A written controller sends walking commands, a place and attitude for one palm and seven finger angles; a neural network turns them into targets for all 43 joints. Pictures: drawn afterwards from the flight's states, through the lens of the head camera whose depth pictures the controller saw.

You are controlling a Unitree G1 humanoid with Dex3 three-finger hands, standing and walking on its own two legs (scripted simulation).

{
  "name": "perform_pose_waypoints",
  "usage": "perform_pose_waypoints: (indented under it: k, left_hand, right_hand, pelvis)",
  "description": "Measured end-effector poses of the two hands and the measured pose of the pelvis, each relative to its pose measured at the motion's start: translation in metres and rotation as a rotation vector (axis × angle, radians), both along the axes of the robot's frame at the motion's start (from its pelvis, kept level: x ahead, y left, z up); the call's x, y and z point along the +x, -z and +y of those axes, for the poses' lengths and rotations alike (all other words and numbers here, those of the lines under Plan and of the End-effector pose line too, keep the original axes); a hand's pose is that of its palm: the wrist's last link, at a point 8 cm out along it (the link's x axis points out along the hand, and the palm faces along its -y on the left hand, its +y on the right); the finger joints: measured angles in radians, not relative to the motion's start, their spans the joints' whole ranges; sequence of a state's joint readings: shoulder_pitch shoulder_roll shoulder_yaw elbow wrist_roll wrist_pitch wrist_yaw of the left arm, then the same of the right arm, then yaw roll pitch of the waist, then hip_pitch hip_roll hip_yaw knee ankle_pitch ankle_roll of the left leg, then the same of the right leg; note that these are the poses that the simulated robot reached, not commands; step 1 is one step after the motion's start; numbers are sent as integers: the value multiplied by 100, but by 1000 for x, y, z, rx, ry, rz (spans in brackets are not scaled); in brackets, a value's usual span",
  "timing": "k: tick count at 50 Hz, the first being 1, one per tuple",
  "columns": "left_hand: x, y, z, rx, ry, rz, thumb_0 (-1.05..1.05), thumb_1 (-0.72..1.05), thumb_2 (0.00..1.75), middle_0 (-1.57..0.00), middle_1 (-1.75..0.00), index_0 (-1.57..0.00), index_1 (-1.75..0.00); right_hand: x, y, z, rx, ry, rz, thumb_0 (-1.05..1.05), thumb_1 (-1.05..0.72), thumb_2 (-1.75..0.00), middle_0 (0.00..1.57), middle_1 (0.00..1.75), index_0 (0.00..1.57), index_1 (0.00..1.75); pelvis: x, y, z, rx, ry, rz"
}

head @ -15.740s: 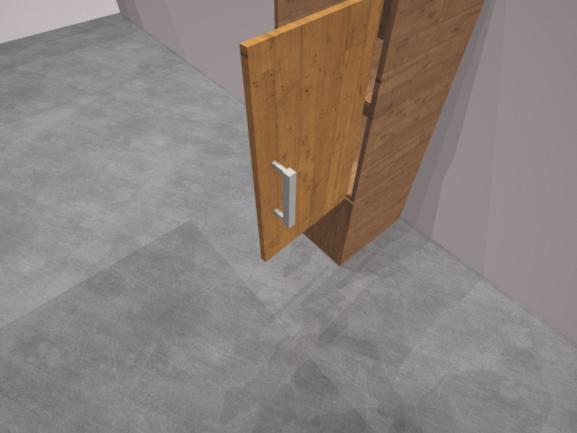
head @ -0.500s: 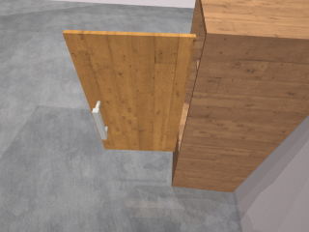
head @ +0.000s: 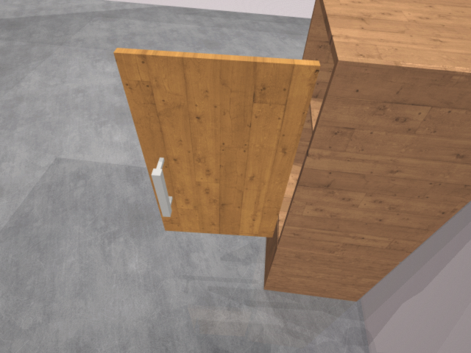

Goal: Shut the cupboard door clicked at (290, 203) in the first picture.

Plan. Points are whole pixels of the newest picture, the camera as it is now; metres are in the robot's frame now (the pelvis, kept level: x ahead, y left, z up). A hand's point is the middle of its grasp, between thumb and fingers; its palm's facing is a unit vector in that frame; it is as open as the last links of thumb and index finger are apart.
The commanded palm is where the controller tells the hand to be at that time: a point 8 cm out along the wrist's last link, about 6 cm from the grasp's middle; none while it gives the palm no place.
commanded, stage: shuffle to correct the standing spot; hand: left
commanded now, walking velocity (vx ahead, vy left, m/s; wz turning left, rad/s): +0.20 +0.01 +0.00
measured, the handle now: (164, 188) +0.49 +0.21 -0.09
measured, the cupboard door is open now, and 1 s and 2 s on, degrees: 94 94 94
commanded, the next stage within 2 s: come to a stop and stand still in 0.04 s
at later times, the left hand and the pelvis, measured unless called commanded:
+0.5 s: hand out of the picture +0.04 +0.17 -0.18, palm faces -0.01 -0.98 -0.20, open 7.4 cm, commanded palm none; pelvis +0.03 -0.01 -0.01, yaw -1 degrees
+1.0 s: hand out of the picture +0.05 +0.19 -0.16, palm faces -0.04 -0.96 -0.29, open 7.4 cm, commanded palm none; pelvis -0.02 -0.02 -0.01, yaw -1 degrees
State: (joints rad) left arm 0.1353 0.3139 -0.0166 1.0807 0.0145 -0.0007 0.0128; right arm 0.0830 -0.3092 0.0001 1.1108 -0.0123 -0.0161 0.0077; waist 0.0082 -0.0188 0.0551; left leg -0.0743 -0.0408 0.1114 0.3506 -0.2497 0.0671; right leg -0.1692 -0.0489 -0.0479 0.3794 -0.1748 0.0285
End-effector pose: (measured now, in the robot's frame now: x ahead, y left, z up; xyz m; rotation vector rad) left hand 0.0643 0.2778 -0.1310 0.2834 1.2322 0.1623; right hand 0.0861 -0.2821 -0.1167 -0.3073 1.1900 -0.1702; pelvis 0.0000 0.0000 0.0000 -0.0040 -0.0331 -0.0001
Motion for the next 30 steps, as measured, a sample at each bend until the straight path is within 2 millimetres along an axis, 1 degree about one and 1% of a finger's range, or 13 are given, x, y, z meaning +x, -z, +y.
perform_pose_waypoints:
  k: [4, 7, 10, 13, 17, 23, 28, 30]
  left_hand:
    - [-2, 0, 3, 8, -10, 11, 1, 90, 89, -20, -30, -20, -30]
    - [-7, 5, -2, -2, -15, 39, 1, 90, 90, -20, -30, -20, -30]
    - [-15, 11, -14, -28, -18, 81, 1, 90, 90, -19, -30, -20, -30]
    - [-23, 16, -30, -58, -30, 123, 1, 91, 90, -19, -30, -20, -30]
    - [-30, 20, -48, -95, -42, 161, 1, 90, 89, -20, -30, -20, -30]
    - [-26, 21, -59, -103, -58, 148, 1, 90, 89, -20, -30, -20, -30]
    - [-20, 23, -59, -95, -47, 112, 1, 91, 89, -20, -30, -20, -30]
    - [-17, 22, -56, -87, -26, 96, 1, 91, 89, -20, -30, -20, -30]
  right_hand:
    - [3, 0, 1, -2, -1, 3, 1, -91, -89, 20, 30, 20, 30]
    - [-1, 6, 8, 16, 8, 22, 1, -91, -89, 20, 30, 20, 30]
    - [-10, 15, 17, 47, 27, 58, 1, -91, -89, 20, 30, 20, 30]
    - [-22, 24, 27, 74, 47, 109, 1, -91, -89, 20, 30, 20, 30]
    - [-36, 29, 38, 99, 83, 168, 1, -91, -89, 20, 30, 20, 30]
    - [-48, 29, 44, 104, 116, 193, 1, -91, -89, 20, 30, 20, 30]
    - [-54, 32, 46, 115, 136, 169, 1, -91, -89, 20, 30, 20, 30]
    - [-55, 32, 46, 121, 128, 138, 1, -91, -89, 20, 30, 20, 30]
  pelvis:
    - [3, 0, 1, 0, 1, 0]
    - [10, 2, 1, 2, 8, 1]
    - [20, 4, 0, 4, 15, 1]
    - [29, 6, -1, 0, 18, 3]
    - [36, 5, -3, -7, 17, 7]
    - [32, 4, -5, -8, 12, 17]
    - [22, 7, -6, 3, 25, 12]
    - [17, 7, -8, 15, 23, 5]
